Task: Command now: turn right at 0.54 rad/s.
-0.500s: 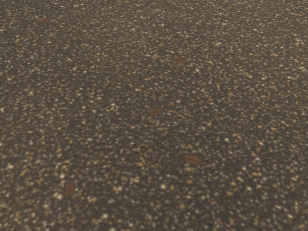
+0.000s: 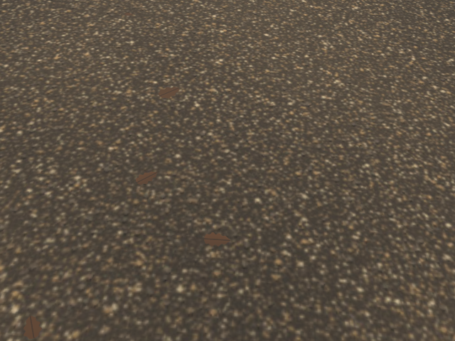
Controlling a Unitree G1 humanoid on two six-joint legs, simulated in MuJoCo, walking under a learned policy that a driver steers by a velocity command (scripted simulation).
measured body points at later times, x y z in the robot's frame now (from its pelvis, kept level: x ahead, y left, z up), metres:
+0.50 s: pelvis +0.00 -0.05 +0.00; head +0.03 -0.08 +0.45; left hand +0.23 +0.16 -0.08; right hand +0.05 -0.37 -0.12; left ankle +0.02 +0.10 -0.68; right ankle -0.01 -0.15 -0.74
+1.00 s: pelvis +0.01 -0.04 -0.01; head +0.02 -0.03 +0.44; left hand +0.18 +0.19 -0.13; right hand +0.06 -0.31 -0.13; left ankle +0.03 +0.09 -0.74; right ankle -0.01 -0.15 -0.74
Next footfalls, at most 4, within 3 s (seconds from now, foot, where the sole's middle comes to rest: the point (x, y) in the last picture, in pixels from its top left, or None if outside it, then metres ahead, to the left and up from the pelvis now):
0.28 right None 0.03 -0.16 -0.78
0.66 left None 0.07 0.08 -0.78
1.68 left None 0.44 -0.01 -0.78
2.26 right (320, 281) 0.67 -0.32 -0.78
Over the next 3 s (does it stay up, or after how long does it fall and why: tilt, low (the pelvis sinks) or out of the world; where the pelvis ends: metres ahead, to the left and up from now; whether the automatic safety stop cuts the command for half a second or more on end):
stays up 0.81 -0.22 -0.01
